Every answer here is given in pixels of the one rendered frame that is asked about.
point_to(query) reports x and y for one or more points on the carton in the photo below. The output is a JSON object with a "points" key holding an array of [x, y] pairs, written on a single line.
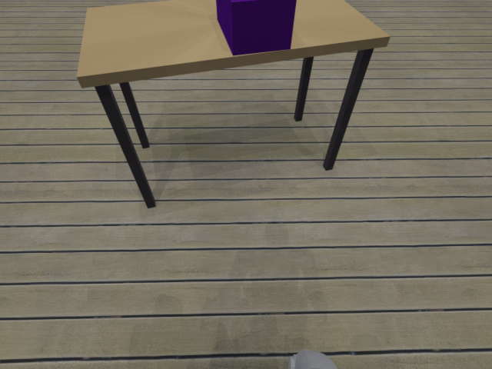
{"points": [[254, 26]]}

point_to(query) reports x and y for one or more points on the table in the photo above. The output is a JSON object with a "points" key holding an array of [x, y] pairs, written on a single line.
{"points": [[133, 42]]}

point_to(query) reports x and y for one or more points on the robot right thigh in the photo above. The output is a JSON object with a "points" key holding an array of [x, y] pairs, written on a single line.
{"points": [[310, 360]]}

